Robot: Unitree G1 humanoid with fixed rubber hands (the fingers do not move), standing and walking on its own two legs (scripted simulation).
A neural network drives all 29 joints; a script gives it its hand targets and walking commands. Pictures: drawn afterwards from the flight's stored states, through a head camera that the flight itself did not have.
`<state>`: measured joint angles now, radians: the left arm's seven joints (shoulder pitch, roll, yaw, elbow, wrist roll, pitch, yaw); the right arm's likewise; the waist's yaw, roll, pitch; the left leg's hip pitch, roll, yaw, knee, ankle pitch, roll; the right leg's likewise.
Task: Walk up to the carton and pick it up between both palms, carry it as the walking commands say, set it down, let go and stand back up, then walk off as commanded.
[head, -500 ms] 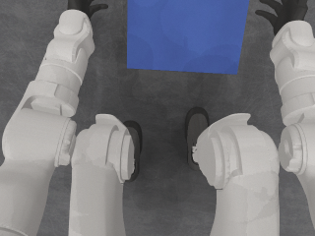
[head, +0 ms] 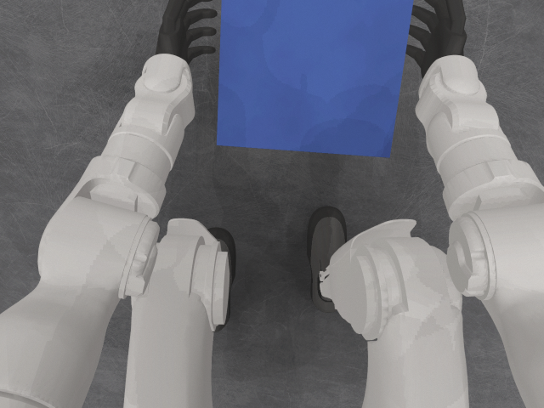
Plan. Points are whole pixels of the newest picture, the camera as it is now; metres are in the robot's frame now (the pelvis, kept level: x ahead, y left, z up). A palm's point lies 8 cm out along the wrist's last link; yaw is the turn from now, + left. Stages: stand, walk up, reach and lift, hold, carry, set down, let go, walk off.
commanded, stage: reach and lift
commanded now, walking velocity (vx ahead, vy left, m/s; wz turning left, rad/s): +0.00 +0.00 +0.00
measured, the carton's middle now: (301, 85) +0.48 -0.05 -0.27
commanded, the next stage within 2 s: none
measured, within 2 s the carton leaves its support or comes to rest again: leaves its support in 0.84 s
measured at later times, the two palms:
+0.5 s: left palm (185, 52) +0.51 +0.09 -0.19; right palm (435, 57) +0.49 -0.20 -0.19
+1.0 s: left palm (176, 46) +0.51 +0.10 -0.16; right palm (441, 54) +0.49 -0.19 -0.16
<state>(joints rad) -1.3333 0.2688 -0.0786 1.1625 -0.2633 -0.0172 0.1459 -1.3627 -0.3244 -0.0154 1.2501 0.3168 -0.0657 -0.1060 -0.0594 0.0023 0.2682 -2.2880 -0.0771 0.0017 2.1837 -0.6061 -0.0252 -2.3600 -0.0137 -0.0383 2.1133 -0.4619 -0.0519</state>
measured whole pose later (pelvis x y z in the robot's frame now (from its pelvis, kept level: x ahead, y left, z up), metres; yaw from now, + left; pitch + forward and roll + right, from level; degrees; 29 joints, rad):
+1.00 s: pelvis -0.03 +0.01 -0.01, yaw +1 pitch +25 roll +0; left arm -1.46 0.22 0.03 1.09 -0.21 0.17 0.29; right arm -1.41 -0.29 -0.15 1.05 0.23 0.14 -0.20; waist -0.08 0.05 0.52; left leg -2.11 -0.15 0.00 2.22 -0.56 -0.04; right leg -2.16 0.05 0.02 2.16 -0.44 0.03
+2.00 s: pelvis -0.04 +0.00 +0.07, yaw +0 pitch +23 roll +2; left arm -1.32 0.08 0.30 0.66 0.02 0.36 0.27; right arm -1.29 -0.10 -0.37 0.56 -0.03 0.38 -0.29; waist -0.08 0.03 0.52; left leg -1.85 -0.16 -0.01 1.97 -0.54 -0.05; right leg -1.92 0.11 0.07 1.93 -0.42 0.04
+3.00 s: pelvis -0.04 +0.00 +0.18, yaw -1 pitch +14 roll +2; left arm -1.14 0.05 0.31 0.59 0.05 0.40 0.25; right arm -1.16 -0.04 -0.33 0.54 -0.06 0.42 -0.30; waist -0.06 0.03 0.52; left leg -1.40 -0.16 -0.05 1.62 -0.48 -0.05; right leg -1.46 0.11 0.10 1.59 -0.38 0.04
